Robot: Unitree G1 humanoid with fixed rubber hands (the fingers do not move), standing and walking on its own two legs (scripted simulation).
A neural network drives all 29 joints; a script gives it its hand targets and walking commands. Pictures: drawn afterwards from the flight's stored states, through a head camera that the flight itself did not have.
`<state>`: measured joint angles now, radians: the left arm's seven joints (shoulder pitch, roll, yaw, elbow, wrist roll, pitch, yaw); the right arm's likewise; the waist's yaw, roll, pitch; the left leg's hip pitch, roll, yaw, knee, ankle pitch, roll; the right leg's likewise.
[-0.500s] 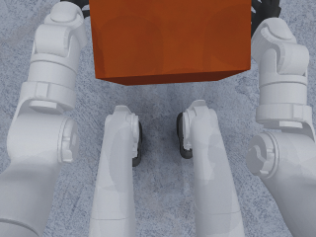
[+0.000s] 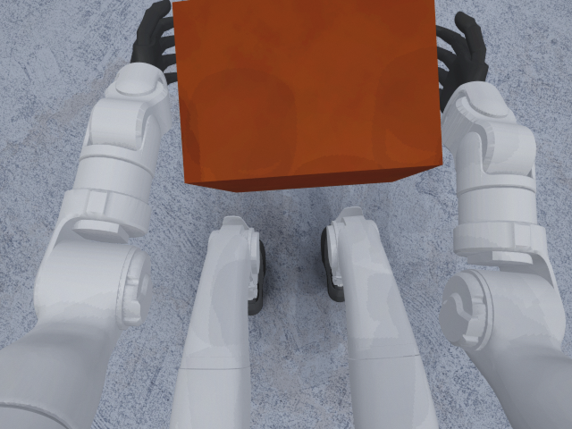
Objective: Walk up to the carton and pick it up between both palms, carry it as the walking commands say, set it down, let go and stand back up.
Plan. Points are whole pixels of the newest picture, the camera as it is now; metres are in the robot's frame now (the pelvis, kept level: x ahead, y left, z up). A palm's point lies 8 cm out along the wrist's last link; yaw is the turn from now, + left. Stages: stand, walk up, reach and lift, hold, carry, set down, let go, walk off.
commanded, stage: reach and lift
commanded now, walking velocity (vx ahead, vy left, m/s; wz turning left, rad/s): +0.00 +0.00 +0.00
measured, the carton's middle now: (307, 112) +0.47 -0.04 -0.13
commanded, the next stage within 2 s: none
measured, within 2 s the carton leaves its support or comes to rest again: neither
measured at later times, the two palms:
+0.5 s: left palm (125, 46) +0.50 +0.14 +0.02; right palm (501, 54) +0.47 -0.21 +0.02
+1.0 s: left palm (82, 18) +0.48 +0.14 +0.10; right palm out of the picture +0.44 -0.22 +0.10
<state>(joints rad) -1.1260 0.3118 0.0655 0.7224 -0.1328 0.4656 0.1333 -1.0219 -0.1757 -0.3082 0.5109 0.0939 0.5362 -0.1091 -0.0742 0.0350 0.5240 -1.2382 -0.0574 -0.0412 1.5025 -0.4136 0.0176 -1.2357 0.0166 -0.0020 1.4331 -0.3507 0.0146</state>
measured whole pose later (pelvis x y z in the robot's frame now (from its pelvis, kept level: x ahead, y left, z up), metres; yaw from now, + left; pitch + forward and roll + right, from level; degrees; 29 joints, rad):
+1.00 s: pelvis +0.02 +0.00 +0.12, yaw +1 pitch -1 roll -2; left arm -0.92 0.20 0.13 0.63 -0.04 0.48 0.13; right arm -0.84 -0.12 -0.33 0.47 0.05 0.50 -0.06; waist -0.09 0.03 0.52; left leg -0.68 -0.05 -0.07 0.94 -0.24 0.02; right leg -0.67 0.02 0.00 0.85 -0.18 0.01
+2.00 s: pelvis +0.15 +0.00 +0.19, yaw +1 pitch +2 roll -1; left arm -0.37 0.03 0.23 0.57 0.19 0.68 0.00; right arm -0.35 0.08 -0.31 0.46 -0.21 0.70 0.01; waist -0.08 0.00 -0.22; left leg -0.28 -0.04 -0.08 0.47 -0.22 0.02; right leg -0.27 0.02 0.01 0.38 -0.15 0.01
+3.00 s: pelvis +0.15 -0.02 +0.19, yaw +1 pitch +1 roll +0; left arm -0.26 -0.01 0.23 0.42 0.19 0.71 0.01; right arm -0.27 0.08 -0.27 0.37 -0.21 0.69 0.04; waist -0.03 0.02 -0.20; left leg -0.23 -0.04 -0.08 0.41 -0.19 0.02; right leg -0.25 0.01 0.01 0.38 -0.15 0.01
